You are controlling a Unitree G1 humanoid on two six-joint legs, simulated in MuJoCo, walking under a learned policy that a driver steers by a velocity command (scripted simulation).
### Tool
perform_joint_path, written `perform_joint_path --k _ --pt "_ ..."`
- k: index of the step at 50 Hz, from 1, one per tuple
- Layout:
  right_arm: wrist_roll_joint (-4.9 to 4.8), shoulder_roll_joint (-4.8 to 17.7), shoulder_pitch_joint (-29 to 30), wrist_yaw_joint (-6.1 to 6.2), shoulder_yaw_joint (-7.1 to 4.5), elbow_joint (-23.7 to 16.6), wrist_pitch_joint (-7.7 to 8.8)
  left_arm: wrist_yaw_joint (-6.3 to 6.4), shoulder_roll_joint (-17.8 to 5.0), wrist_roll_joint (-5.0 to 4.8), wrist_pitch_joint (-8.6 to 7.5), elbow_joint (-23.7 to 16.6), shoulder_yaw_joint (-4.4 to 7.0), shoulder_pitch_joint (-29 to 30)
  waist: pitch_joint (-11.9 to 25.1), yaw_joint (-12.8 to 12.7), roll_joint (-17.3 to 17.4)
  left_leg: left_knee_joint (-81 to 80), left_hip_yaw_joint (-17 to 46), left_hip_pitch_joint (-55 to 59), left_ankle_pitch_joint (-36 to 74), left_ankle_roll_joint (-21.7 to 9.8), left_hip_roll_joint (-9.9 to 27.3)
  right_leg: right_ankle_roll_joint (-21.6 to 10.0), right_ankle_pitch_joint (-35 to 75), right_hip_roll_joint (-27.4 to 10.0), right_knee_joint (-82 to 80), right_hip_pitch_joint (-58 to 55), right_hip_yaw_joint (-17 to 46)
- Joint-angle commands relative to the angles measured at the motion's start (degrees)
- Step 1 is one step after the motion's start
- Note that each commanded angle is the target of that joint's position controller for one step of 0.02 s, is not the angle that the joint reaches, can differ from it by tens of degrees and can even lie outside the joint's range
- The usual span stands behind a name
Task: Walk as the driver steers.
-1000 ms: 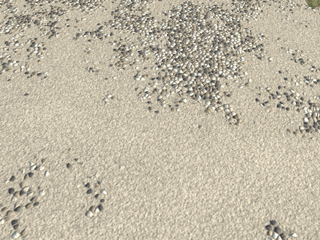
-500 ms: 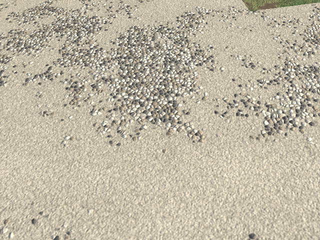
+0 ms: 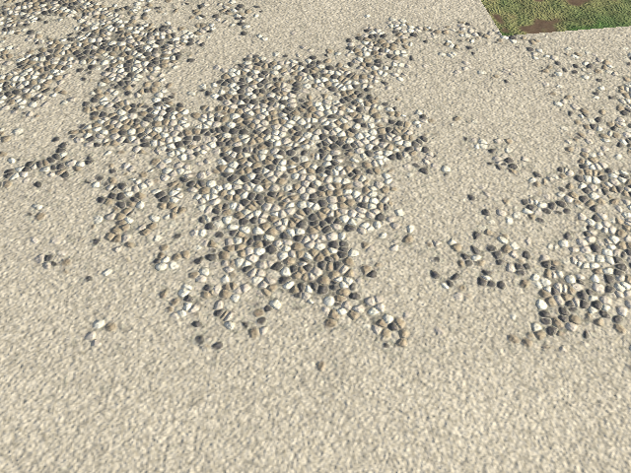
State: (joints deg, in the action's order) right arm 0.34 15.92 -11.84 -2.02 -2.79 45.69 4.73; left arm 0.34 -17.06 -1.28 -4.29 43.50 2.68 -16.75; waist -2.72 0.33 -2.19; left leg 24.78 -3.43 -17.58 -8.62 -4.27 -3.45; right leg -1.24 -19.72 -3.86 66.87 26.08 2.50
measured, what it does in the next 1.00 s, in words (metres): walks ahead, turning left: right foot, then left foot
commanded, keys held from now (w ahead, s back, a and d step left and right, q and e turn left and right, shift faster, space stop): w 0.28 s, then w+q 0.38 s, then q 0.20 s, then no key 0.14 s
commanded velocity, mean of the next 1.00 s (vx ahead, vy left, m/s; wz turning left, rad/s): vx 0.42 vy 0.00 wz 0.27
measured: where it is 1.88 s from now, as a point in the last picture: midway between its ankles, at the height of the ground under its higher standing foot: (329, 403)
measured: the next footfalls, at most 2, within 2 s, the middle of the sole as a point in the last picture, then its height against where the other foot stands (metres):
right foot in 0.36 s outside the picture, level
left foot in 0.86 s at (269, 398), level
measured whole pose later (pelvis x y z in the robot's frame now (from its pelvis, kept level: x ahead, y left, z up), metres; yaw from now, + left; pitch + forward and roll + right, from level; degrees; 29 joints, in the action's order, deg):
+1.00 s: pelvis +0.51 +0.01 -0.01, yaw +19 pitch +2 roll -1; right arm -0.1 16.6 -6.8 -1.5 -3.8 39.7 1.2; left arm 1.5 -17.6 -0.4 -2.1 44.3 3.4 -8.7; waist -5.2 0.1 -1.2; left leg 30.5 -1.4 -26.0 -6.3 -5.4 -4.1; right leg 3.0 -29.8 -2.0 71.1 24.9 0.8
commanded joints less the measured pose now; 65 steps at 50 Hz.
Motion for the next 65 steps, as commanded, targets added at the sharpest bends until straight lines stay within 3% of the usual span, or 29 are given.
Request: perform_joint_path --k 1,4,9,12,15,17,18,19,20,21,23,24,29,33,36,40,42,43,44,45,46,47,48,49,52,55,60,64,65 --pt "-0.25 6.41 0.66 0.24 -1.5 -2.47 1.64 0.29 -4.05 0.5 0.43 -3.0 1.29 -3.4 3.61 -1.72 6.46 -16.71 17.54 5.65 2.68 -11.18 16.04 0.96 3.37 -4.83 -2.75 6.8 2.14" --pt "-0.47 8.1 -0.9 0.87 -1.9 -1.19 1.8 0.47 -3.46 1.27 0.61 -5.04 0.93 2.56 0.6 -0.62 5.19 -18.98 13.25 5.14 5.69 -11.07 15.16 2.74 11.91 -5.52 -11.5 11.07 1.39" --pt "-1.27 10.09 -5.66 1.47 -2.12 0.65 0.88 -0.81 -1.56 0.7 -0.73 -7.24 0.01 12.85 -0.8 3.62 4.18 -18.29 7.28 7.93 7.76 -8.06 12.93 2.87 25.84 -2.33 -30.01 7.62 -2.0" --pt "-1.61 10.75 -8.83 1.52 -2.27 2.28 -0.19 -1.81 -2.27 0.2 -1.11 -8.94 0.11 17.0 -1.63 4.99 4.54 -15.85 8.39 14.33 8.07 -7.63 15.62 1.76 24.52 -1.35 -34.81 9.19 -1.69" --pt "-1.81 11.45 -9.58 1.92 -2.62 3.26 -1.37 -2.54 -3.89 0.37 -1.38 -9.77 0.7 16.82 -0.92 3.38 5.62 -11.09 10.19 19.89 14.04 -6.11 18.11 -0.5 17.59 -0.18 -37.78 7.41 -1.39" --pt "-1.77 11.5 -7.64 2.09 -2.48 3.09 -1.98 -2.21 -6.7 0.65 -1.64 -7.37 2.36 6.91 4.81 -2.85 5.84 0.77 8.75 18.73 27.83 -4.17 15.33 -2.77 15.95 2.69 -40.84 -7.0 -3.71" --pt "-0.94 8.79 -7.57 2.12 -1.35 2.16 -1.9 -1.62 -10.0 1.2 -1.58 -5.17 3.72 -2.83 12.93 -6.98 4.1 13.9 6.84 11.04 23.15 -2.23 12.15 -5.2 17.62 -1.37 -38.09 -23.47 -0.45" --pt "-0.66 2.63 -13.61 1.83 0.51 0.49 -0.88 -1.17 -15.91 2.4 -1.16 -4.49 5.18 -8.97 22.41 -6.05 -8.24 36.76 2.71 -12.38 1.25 2.38 3.47 -12.96 9.72 -16.96 -38.83 -47.36 22.81" --pt "-1.5 3.96 -13.3 1.64 0.46 1.23 0.08 -1.27 -12.04 1.99 -0.9 -4.25 4.23 -10.86 26.46 -7.26 -12.44 46.12 10.07 -20.64 -24.3 2.72 0.84 -14.92 2.66 -20.95 -47.17 -49.34 37.85" --pt "-3.2 9.3 -8.75 1.5 -1.21 0.26 0.34 -1.16 -8.61 1.75 -0.88 -4.24 3.04 -7.66 17.52 -7.41 -7.46 50.37 11.85 -25.3 -21.57 2.26 4.02 -12.14 -0.68 -19.11 -48.56 -42.95 30.37" --pt "-2.5 8.75 -3.41 1.74 -1.45 -1.15 0.05 -1.17 -5.37 1.59 -1.07 -4.33 1.98 -0.26 7.05 -4.2 -2.81 46.02 9.33 -23.81 -12.65 2.38 8.72 -9.83 5.68 -14.77 -52.31 -27.85 16.78" --pt "-2.2 8.1 -4.39 1.86 -1.86 -0.72 -0.71 -1.21 -4.05 1.8 -1.62 -4.28 1.67 2.09 5.02 -2.19 -4.19 43.4 9.84 -20.53 -9.48 2.67 10.41 -8.97 8.92 -12.95 -54.49 -22.98 11.98" --pt "-2.0 4.29 -4.05 2.14 -1.73 -1.18 -3.5 -0.86 -4.66 2.35 -3.11 -1.92 2.49 4.35 1.05 0.28 -2.17 37.67 10.2 -20.15 -0.91 4.61 11.26 -9.39 20.28 -11.24 -59.64 -17.5 -0.88" --pt "-1.59 2.89 1.88 0.88 -1.24 -3.25 -2.85 0.1 -6.24 2.16 -2.44 -0.53 3.06 3.3 -0.58 -1.43 -1.01 23.5 7.56 -20.44 10.01 4.66 10.6 -8.2 22.61 -9.72 -60.42 -19.98 -8.47" --pt "-0.76 1.74 8.06 -0.35 -0.72 -6.15 -2.5 0.98 -7.76 1.67 -1.21 0.38 3.53 2.25 -2.63 -3.31 0.0 14.83 2.88 -18.21 12.59 4.14 8.95 -7.44 34.67 -10.03 -57.29 -21.61 -12.95" --pt "-0.67 4.42 6.32 -1.6 -2.06 -8.2 -2.98 1.81 -10.12 -0.3 0.9 0.57 4.44 2.98 1.17 -0.92 -2.68 11.13 -0.29 -13.43 5.33 1.48 5.29 -5.41 51.11 -11.7 -47.22 -28.19 -14.26" --pt "-0.81 8.17 -3.32 -1.39 -4.13 -6.36 -3.16 2.06 -10.41 -1.16 1.84 -0.28 4.66 5.11 6.46 4.52 -2.23 7.16 -1.92 -1.79 4.61 -1.31 1.34 -3.08 55.56 -9.87 -32.67 -27.29 -15.01" --pt "-0.6 11.35 -9.29 -0.24 -5.6 -5.02 -3.21 1.81 -8.96 -0.86 1.72 -0.29 4.11 4.17 9.84 7.6 1.56 1.72 0.66 9.12 15.6 -3.42 1.01 0.23 45.36 -6.49 -19.61 -21.57 -15.85" --pt "-0.31 16.8 -8.63 1.26 -6.2 -5.34 -3.59 1.21 -1.65 3.12 1.27 -1.66 1.92 -0.99 14.56 2.01 17.13 8.01 17.6 25.73 46.07 -8.65 14.25 3.68 -7.45 -0.04 -0.84 -3.37 -14.63" --pt "0.87 17.7 -5.87 0.85 -5.66 -8.95 -2.99 0.47 -2.54 2.45 0.54 -2.21 1.01 -5.94 27.26 0.26 17.52 3.21 43.33 35.98 42.9 -22.57 26.89 5.78 -24.67 7.94 15.81 8.57 -2.7" --pt "0.43 13.26 -4.61 0.37 -4.64 -10.16 -2.97 0.11 -7.76 0.3 0.37 -1.47 2.25 -0.61 27.29 4.18 6.46 -0.37 37.28 32.56 37.18 -20.02 24.47 4.73 -19.34 4.33 16.68 9.83 3.48" --pt "-0.41 10.46 -1.56 0.4 -3.8 -9.74 -2.69 0.34 -7.56 -0.46 0.58 -2.83 2.14 3.47 19.81 3.22 4.98 -1.11 29.99 26.18 31.4 -16.93 21.78 3.88 -14.26 2.24 12.97 12.13 2.19" --pt "-1.12 8.08 1.0 0.61 -3.03 -9.33 -2.65 1.19 -6.8 0.53 1.15 -1.99 2.08 4.67 14.14 1.62 1.13 -2.16 25.3 18.41 27.65 -13.99 19.1 4.12 -10.71 -0.24 8.45 11.51 1.59" --pt "-1.0 6.84 2.65 0.96 -2.57 -9.12 -2.79 1.81 -7.35 1.23 2.0 -1.99 2.39 4.9 11.89 0.3 2.75 -3.48 22.98 11.93 25.99 -12.94 17.75 4.26 -8.36 -1.39 4.88 8.25 1.96" --pt "0.74 7.54 4.11 1.29 -2.54 -8.6 -2.66 2.28 -5.86 1.26 3.8 -1.0 2.31 1.79 10.97 -2.12 6.08 -6.26 17.91 2.47 27.64 -12.39 15.3 4.78 -5.85 -0.8 -1.18 -0.06 0.79" --pt "0.66 7.71 4.79 2.06 -2.5 -7.59 -2.92 2.72 -4.18 1.6 4.31 -0.65 1.72 2.98 11.73 -1.79 6.51 -6.71 15.2 2.16 23.99 -11.45 14.12 5.59 -2.3 -0.98 -10.45 -1.64 0.66" --pt "1.0 6.69 5.63 2.51 -1.76 -6.09 -4.19 2.51 -4.22 1.09 4.85 -0.26 1.51 6.83 8.44 0.26 8.71 -9.62 16.1 -0.44 -1.35 -9.37 12.82 5.57 2.15 -0.62 -23.05 -6.41 0.05" --pt "0.29 3.79 4.76 2.3 -0.29 -4.07 -4.65 1.56 -3.01 1.99 3.83 1.42 1.14 4.8 6.38 -1.68 6.97 -6.23 16.42 -1.52 -9.23 -4.85 10.66 3.23 10.63 0.82 -41.84 -15.78 -1.61" --pt "0.68 2.65 2.57 2.25 0.16 -3.31 -4.34 1.45 -5.01 2.73 3.53 1.35 1.32 4.32 6.5 -0.99 4.48 -3.92 15.39 -2.94 -10.19 -1.87 8.72 1.72 15.86 -3.05 -43.61 -18.92 2.57"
